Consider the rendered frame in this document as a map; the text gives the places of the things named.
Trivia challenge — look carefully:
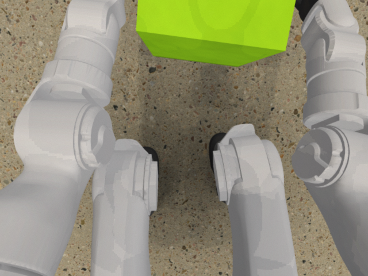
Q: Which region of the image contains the robot right upper arm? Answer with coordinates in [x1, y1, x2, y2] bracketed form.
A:
[292, 125, 368, 276]

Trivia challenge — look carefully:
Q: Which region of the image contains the robot right thigh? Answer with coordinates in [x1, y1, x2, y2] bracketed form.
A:
[213, 135, 298, 276]

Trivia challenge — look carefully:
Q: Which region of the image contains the left robot foot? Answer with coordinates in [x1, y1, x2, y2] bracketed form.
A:
[143, 147, 159, 216]

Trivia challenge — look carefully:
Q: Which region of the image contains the right robot forearm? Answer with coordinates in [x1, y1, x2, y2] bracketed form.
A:
[301, 0, 368, 135]

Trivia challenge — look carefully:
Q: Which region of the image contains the robot left upper arm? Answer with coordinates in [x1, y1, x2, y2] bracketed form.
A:
[0, 99, 116, 276]

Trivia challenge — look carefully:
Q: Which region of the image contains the carton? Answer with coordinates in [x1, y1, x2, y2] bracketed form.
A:
[136, 0, 296, 67]

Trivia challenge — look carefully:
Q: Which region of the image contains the left robot forearm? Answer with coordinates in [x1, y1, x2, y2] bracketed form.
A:
[13, 0, 126, 147]

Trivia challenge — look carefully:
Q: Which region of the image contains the robot right hand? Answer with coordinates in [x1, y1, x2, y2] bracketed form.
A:
[294, 0, 318, 21]

